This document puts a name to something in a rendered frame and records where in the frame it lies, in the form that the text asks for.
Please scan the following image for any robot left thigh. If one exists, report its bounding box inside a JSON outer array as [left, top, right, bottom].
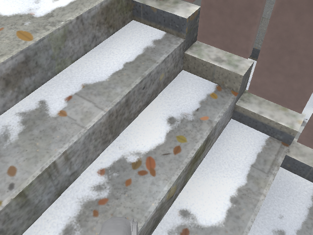
[[99, 217, 138, 235]]

